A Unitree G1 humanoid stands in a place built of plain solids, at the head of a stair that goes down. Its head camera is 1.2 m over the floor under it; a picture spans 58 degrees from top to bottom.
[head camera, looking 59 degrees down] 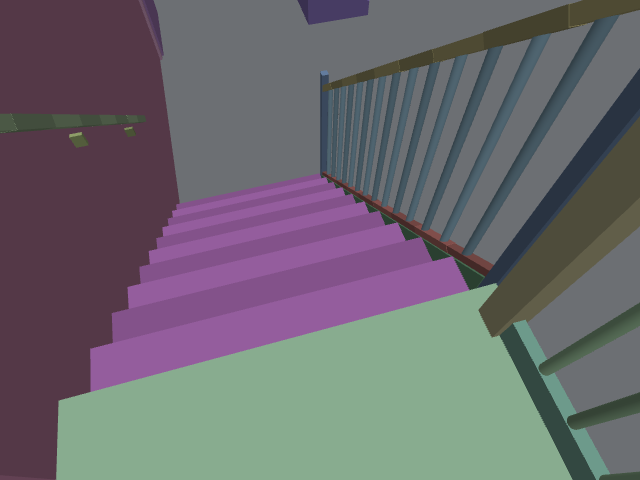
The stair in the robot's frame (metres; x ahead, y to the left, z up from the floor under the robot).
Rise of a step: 0.18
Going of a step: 0.20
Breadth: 1.28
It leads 16 degrees to the left of straight ahead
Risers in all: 11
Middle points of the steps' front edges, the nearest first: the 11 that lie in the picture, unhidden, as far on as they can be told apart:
0.40 0.08 0.00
0.59 0.13 -0.18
0.78 0.18 -0.36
0.98 0.24 -0.54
1.17 0.29 -0.72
1.36 0.35 -0.90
1.56 0.40 -1.08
1.75 0.45 -1.27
1.95 0.51 -1.45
2.14 0.56 -1.63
2.33 0.62 -1.81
